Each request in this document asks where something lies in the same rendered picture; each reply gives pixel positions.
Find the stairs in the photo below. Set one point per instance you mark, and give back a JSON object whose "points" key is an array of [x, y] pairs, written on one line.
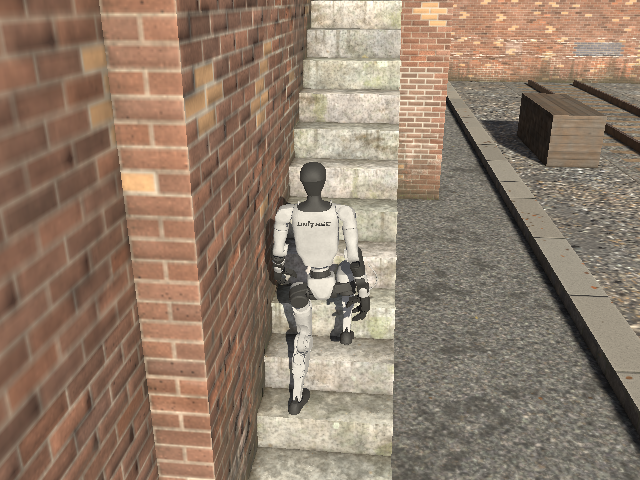
{"points": [[348, 122]]}

